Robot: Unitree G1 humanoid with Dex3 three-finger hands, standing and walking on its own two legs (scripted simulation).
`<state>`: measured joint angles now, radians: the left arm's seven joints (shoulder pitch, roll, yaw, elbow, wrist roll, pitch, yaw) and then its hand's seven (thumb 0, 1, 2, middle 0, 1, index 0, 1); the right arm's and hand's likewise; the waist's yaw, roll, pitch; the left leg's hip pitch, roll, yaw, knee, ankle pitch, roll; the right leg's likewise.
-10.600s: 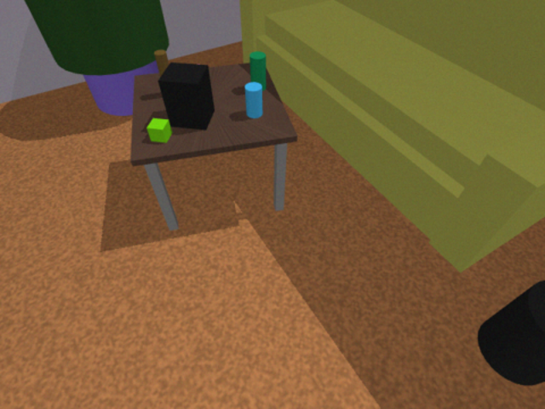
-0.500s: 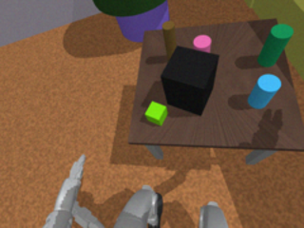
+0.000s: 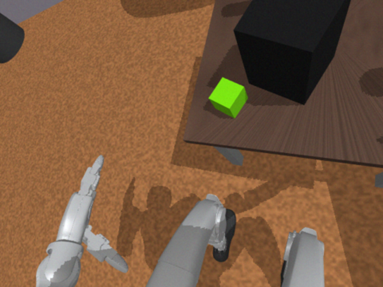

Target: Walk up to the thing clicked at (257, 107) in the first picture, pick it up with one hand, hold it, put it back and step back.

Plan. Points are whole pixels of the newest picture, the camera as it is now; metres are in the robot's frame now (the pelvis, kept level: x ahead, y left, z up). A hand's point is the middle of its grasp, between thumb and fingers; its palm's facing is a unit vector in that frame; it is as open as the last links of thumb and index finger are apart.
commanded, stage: close in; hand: right
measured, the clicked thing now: out of the picture +0.57 -0.28 -0.09
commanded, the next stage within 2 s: rest palm in 0.72 s
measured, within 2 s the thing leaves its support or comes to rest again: neither
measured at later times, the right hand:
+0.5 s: hand out of the picture +0.57 -0.29 -0.09, palm faces +0.31 +0.95 -0.02, open 17.7 cm
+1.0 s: hand out of the picture +0.58 -0.27 -0.09, palm faces +0.33 +0.94 -0.03, open 17.5 cm
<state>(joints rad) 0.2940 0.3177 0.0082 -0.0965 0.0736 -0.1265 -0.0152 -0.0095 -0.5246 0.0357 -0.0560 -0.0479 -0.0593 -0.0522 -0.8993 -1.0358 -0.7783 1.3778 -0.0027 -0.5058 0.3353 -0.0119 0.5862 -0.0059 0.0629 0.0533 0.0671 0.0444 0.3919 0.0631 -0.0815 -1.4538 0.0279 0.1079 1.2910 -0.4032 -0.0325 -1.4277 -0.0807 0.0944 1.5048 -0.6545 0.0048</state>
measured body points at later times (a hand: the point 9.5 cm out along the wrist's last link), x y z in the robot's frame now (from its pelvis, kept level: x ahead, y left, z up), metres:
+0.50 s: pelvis -0.03 +0.01 -0.07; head +0.22 -0.09 +0.29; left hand +0.16 +0.26 +0.06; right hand +0.55 -0.34 -0.08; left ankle +0.10 +0.15 -0.58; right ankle +0.00 -0.11 -0.58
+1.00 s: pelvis -0.03 +0.02 -0.07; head +0.23 -0.08 +0.29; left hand +0.17 +0.27 +0.07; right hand +0.56 -0.32 -0.08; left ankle +0.10 +0.15 -0.58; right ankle +0.00 -0.11 -0.58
